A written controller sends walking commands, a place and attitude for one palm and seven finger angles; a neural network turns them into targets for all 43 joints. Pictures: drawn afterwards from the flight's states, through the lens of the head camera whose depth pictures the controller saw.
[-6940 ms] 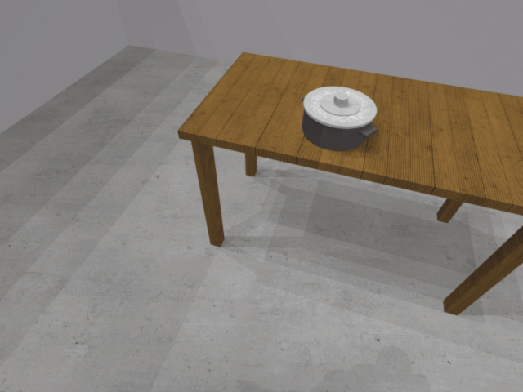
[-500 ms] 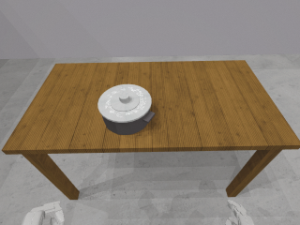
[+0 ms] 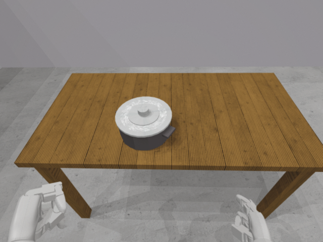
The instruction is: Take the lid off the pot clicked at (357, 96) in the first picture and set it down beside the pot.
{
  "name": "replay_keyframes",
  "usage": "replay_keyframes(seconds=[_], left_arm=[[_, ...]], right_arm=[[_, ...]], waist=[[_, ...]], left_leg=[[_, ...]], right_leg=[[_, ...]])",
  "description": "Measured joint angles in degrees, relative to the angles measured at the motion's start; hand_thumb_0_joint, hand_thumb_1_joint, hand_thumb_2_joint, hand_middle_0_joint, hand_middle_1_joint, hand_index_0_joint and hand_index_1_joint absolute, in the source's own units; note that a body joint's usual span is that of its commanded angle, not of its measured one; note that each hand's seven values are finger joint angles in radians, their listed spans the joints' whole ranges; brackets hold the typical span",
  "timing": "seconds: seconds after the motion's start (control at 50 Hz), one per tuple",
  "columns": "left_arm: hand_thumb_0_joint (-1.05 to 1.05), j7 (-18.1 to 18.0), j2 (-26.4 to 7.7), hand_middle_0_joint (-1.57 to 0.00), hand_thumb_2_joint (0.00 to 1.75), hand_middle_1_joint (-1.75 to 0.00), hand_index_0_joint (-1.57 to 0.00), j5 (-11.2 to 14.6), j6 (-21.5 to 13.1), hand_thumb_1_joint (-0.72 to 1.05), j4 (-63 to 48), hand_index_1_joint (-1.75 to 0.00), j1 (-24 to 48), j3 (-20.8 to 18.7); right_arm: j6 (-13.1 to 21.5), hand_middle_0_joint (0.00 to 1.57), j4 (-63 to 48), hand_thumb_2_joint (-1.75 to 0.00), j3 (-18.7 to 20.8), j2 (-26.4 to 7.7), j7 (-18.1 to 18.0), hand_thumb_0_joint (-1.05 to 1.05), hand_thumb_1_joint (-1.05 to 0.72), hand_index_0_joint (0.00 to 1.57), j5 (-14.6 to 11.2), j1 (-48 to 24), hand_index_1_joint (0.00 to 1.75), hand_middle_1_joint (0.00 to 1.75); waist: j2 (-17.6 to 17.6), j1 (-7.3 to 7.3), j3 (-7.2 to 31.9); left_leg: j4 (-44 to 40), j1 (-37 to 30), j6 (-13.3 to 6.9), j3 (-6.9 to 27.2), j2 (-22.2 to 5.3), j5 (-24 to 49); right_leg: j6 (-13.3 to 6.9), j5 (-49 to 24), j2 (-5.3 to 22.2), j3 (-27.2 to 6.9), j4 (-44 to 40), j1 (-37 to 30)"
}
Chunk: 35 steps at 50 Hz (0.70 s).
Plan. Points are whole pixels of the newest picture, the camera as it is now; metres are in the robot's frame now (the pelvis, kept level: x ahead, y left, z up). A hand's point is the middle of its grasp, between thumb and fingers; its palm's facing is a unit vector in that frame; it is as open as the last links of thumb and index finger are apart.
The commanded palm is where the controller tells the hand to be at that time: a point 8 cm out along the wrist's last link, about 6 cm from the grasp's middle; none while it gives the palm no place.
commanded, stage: raise the hand higher, near the body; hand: left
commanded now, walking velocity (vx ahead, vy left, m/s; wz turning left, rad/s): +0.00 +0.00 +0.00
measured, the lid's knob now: (143, 110) +0.55 +0.14 -0.01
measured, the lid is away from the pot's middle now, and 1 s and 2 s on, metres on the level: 0.00 0.00 0.00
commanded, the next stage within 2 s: reach forward and open the fingers in 0.04 s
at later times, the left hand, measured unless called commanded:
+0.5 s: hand (50, 199) +0.18 +0.27 +0.06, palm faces -0.15 -0.17 -0.97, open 3.1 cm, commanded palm +0.16 +0.27 +0.12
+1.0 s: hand (60, 181) +0.22 +0.27 +0.06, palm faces -0.20 -0.12 -0.97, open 8.6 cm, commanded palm +0.21 +0.26 +0.13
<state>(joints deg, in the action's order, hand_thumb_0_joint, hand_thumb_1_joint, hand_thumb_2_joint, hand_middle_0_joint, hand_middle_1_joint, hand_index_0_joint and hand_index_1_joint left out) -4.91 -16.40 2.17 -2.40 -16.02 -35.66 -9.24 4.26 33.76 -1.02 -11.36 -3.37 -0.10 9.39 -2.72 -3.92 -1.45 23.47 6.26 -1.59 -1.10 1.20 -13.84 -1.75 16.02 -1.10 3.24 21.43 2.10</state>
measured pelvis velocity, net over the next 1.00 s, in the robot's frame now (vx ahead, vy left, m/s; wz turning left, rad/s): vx -0.04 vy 0.02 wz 0.00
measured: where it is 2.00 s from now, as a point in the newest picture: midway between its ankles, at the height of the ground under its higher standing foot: outside the picture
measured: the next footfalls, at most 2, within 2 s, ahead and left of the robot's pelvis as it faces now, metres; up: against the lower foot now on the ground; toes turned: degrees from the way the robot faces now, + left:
none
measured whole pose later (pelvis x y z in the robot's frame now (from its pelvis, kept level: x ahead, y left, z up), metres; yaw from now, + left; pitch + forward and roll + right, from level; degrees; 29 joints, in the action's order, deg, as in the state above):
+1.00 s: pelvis -0.04 +0.02 +0.00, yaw +0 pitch -2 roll -1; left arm 6.9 -30.7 -47.6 6.3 -1.6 -4.2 3.5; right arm -7.2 35.5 -1.0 -15.1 0.8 -2.4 5.8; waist -6.7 -3.2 -2.5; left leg 22.2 10.4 -3.2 -1.4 2.3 -9.6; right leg -0.6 12.4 0.1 3.2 21.4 6.7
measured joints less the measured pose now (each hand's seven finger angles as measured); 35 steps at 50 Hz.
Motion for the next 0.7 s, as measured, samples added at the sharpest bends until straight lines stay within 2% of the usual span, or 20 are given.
replay_keyframes(seconds=[0.16,0.2,0.28,0.34,0.4,0.46,0.52,0.58,0.66,0.7], left_arm=[[0.02,-0.2,-1.0,-1.29,0.90,-1.50,-1.30,0.3,-0.5,0.89,-4.9,-1.50,2.0,-1.2],[0.02,-1.5,-3.2,-1.29,0.90,-1.50,-1.29,-10.7,2.1,0.89,-6.3,-1.50,2.9,-0.3],[0.01,-2.6,-7.3,-1.26,0.88,-1.48,-1.26,-27.5,7.8,0.87,-7.1,-1.49,5.5,2.8],[0.01,-1.8,-10.1,-1.22,0.88,-1.45,-1.23,-37.4,11.6,0.82,-6.3,-1.46,6.1,5.0],[0.01,0.1,-12.5,-1.19,0.90,-1.39,-1.19,-43.8,13.5,0.76,-3.5,-1.39,8.6,7.1],[0.01,3.0,-13.5,-1.17,0.93,-1.28,-1.17,-46.6,13.7,0.68,0.7,-1.29,12.2,8.6],[0.01,7.1,-13.7,-1.14,0.98,-1.16,-1.15,-47.0,13.4,0.59,3.6,-1.17,15.2,10.0],[0.01,10.6,-14.8,-1.12,1.03,-1.04,-1.12,-47.4,11.5,0.50,4.1,-1.05,17.5,11.5],[0.00,12.2,-16.5,-1.08,1.09,-0.89,-1.08,-48.5,8.0,0.38,5.6,-0.89,20.6,11.1],[0.00,12.4,-16.3,-1.06,1.12,-0.81,-1.06,-48.5,7.8,0.32,7.3,-0.82,21.9,10.3]], right_arm=[[-0.4,0.20,0.5,-0.90,-0.5,-0.3,0.5,0.02,-0.91,0.20,0.2,1.2,0.30,0.30],[-2.1,0.20,0.1,-0.90,-0.9,-0.9,0.9,0.02,-0.91,0.20,0.3,1.2,0.30,0.30],[-6.4,0.20,-0.7,-0.90,-0.7,-2.6,2.4,0.02,-0.91,0.20,0.3,-0.7,0.30,0.30],[-9.6,0.20,-0.9,-0.90,-0.3,-3.7,3.0,0.02,-0.91,0.20,0.0,-2.2,0.30,0.30],[-11.4,0.20,-0.2,-0.90,0.2,-4.6,3.0,0.02,-0.91,0.20,-0.7,-3.3,0.30,0.30],[-11.9,0.20,0.7,-0.90,0.5,-4.9,2.7,0.02,-0.91,0.20,-1.4,-4.0,0.30,0.30],[-11.6,0.20,0.9,-0.90,0.6,-4.9,2.5,0.02,-0.91,0.20,-1.8,-4.4,0.30,0.30],[-10.9,0.20,0.8,-0.90,0.5,-4.7,2.3,0.02,-0.91,0.20,-1.7,-4.6,0.30,0.30],[-10.5,0.20,0.5,-0.90,0.0,-4.3,2.5,0.02,-0.91,0.20,-1.8,-5.1,0.30,0.30],[-10.6,0.20,0.0,-0.90,0.0,-4.1,3.1,0.01,-0.91,0.20,-2.1,-5.3,0.30,0.30]], waist=[[-0.5,0.23,-0.2],[-0.5,-0.03,0.4],[-1.4,-0.19,0.4],[-2.4,-0.11,0.8],[-3.4,-0.15,1.3],[-4.0,0.14,1.7],[-4.1,0.53,1.6],[-4.0,0.75,1.2],[-3.7,0.92,0.5],[-3.7,0.99,0.0]], left_leg=[[-0.1,-0.3,-0.3,-0.3,0.2,0.1],[0.7,1.1,-0.5,-0.7,0.1,0.0],[1.9,4.1,-0.6,-1.5,0.0,0.2],[2.2,5.7,-0.8,-2.3,-0.1,0.5],[2.2,6.3,-1.1,-2.3,0.0,0.9],[1.9,6.0,-1.2,-1.8,0.2,1.2],[1.4,5.1,-1.3,-1.4,0.5,1.5],[0.8,4.1,-1.4,-1.0,0.7,1.9],[0.2,3.2,-1.4,-0.8,0.7,2.4],[-0.2,3.2,-1.3,-0.8,0.6,2.7]], right_leg=[[0.4,-0.3,0.2,-0.3,-0.2,-0.3],[0.3,-0.2,0.2,-0.6,0.9,1.5],[0.3,-0.2,0.2,-1.4,3.0,5.1],[0.5,-0.7,0.2,-2.1,3.5,7.0],[0.7,-0.9,0.3,-2.1,3.6,7.6],[0.8,-1.1,0.5,-1.6,3.2,7.1],[0.9,-1.3,0.7,-1.2,2.6,6.0],[1.0,-1.6,0.8,-0.8,1.9,4.7],[0.9,-2.1,0.8,-0.6,1.0,3.7],[0.9,-2.6,0.7,-0.6,0.6,3.7]])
